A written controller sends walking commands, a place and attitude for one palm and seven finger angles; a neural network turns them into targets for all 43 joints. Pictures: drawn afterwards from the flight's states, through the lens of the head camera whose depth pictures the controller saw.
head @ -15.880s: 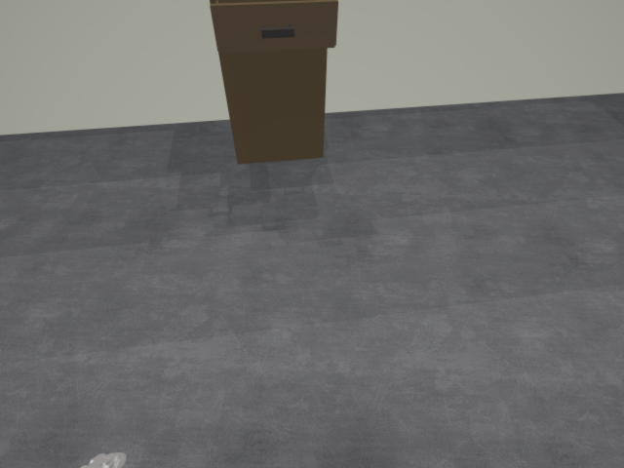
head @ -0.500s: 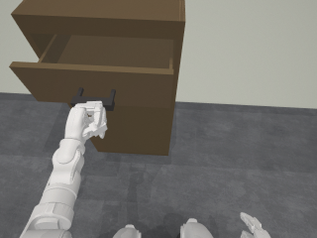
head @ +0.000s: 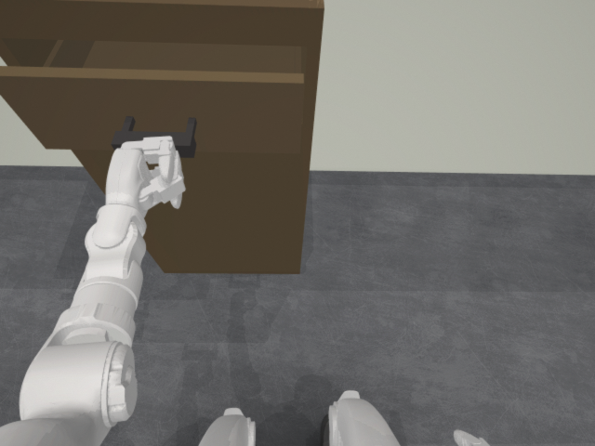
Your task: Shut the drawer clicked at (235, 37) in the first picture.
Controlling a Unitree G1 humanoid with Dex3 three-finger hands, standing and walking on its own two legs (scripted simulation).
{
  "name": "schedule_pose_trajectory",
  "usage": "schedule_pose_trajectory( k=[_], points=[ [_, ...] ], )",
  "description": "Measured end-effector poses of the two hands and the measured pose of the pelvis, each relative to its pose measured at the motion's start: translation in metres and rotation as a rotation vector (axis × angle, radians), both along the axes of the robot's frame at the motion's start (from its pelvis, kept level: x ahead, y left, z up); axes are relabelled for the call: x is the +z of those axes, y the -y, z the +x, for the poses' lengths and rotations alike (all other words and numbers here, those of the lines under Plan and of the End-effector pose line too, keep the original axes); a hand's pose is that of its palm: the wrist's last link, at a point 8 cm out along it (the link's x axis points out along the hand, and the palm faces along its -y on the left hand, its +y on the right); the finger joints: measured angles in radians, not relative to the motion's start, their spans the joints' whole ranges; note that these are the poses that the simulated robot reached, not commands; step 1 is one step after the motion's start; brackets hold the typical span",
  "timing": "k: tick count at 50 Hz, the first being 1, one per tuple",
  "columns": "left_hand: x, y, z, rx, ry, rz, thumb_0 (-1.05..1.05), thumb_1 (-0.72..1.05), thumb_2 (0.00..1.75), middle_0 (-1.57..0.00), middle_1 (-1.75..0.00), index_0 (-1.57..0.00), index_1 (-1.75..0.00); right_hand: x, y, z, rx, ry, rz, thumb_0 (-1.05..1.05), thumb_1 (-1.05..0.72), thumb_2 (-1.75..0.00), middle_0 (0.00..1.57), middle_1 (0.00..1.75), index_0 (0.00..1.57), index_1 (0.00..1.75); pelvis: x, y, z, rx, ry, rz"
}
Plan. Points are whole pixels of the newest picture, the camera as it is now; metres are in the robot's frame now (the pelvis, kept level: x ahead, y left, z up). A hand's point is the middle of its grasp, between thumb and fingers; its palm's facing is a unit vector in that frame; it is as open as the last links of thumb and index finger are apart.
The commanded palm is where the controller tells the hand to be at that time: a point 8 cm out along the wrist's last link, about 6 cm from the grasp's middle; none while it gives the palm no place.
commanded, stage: push the drawer shut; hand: left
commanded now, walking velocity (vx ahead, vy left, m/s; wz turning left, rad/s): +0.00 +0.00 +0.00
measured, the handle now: (158, 133) +0.53 +0.18 +0.07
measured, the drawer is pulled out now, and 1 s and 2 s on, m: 0.07 0.00 0.00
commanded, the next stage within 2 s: pull the fist back off the drawer in 0.98 s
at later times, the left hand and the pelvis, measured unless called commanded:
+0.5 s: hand (186, 147) +0.51 +0.14 +0.06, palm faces -0.04 -1.00 -0.05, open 3.1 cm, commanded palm +0.50 +0.19 +0.07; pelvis +0.00 +0.01 -0.01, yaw -1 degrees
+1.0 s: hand (182, 135) +0.53 +0.15 +0.06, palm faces -0.03 -1.00 -0.06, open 3.1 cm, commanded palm +0.56 +0.19 +0.07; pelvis -0.01 +0.01 -0.02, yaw +0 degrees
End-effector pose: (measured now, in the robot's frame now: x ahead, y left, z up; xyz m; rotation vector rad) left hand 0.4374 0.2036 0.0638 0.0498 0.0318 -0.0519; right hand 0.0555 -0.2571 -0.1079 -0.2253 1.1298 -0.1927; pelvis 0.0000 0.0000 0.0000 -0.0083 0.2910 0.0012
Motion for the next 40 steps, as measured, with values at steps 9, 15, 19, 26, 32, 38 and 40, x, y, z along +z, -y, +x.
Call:
schedule_pose_trajectory(
  k=[9, 15, 19, 26, 32, 38, 40],
  points=[
    [0.000, 0.003, 0.022, 0.007, 0.000, 0.000, -0.03, 0.78, 0.95, -1.40, -1.60, -1.40, -1.60, -0.004, 0.000, -0.024, -0.016, -0.068, -0.009, 0.00, -0.91, -0.90, 0.20, 0.30, 0.20, 0.30, -0.005, -0.003, -0.004, 0.000, -0.033, -0.004],
    [0.000, 0.005, 0.037, 0.010, -0.001, 0.001, -0.03, 0.79, 0.96, -1.40, -1.60, -1.40, -1.59, -0.004, -0.001, -0.038, -0.035, -0.106, -0.015, 0.00, -0.91, -0.90, 0.20, 0.30, 0.20, 0.30, -0.007, -0.004, -0.004, -0.005, -0.051, -0.008],
    [0.001, 0.006, 0.045, 0.010, -0.003, 0.001, -0.01, 0.80, 0.95, -1.40, -1.60, -1.40, -1.59, -0.003, -0.002, -0.046, -0.047, -0.130, -0.016, 0.00, -0.91, -0.90, 0.20, 0.30, 0.20, 0.30, -0.008, -0.005, -0.003, -0.007, -0.060, -0.010],
    [0.003, 0.005, 0.057, 0.010, -0.004, 0.001, 0.01, 0.79, 0.94, -1.40, -1.60, -1.40, -1.59, -0.001, -0.005, -0.058, -0.065, -0.168, -0.018, 0.00, -0.91, -0.90, 0.20, 0.30, 0.20, 0.30, -0.008, -0.007, -0.001, -0.012, -0.071, -0.015],
    [0.004, 0.006, 0.065, 0.014, -0.007, 0.001, 0.01, 0.78, 0.95, -1.40, -1.60, -1.40, -1.59, -0.002, -0.008, -0.064, -0.063, -0.201, -0.017, 0.00, -0.91, -0.90, 0.20, 0.30, 0.20, 0.30, -0.009, -0.009, 0.000, -0.006, -0.081, -0.019],
    [0.004, 0.005, 0.073, 0.016, -0.004, 0.005, 0.01, 0.76, 0.97, -1.40, -1.60, -1.40, -1.59, -0.004, -0.009, -0.068, -0.057, -0.225, -0.023, 0.00, -0.91, -0.90, 0.20, 0.30, 0.20, 0.30, -0.011, -0.010, -0.001, 0.001, -0.097, -0.024],
    [0.003, 0.003, 0.074, 0.017, -0.005, 0.006, 0.00, 0.73, 0.97, -1.40, -1.60, -1.40, -1.59, -0.004, -0.009, -0.069, -0.053, -0.232, -0.025, 0.00, -0.91, -0.90, 0.20, 0.30, 0.20, 0.30, -0.012, -0.010, -0.002, 0.003, -0.101, -0.026]
  ],
)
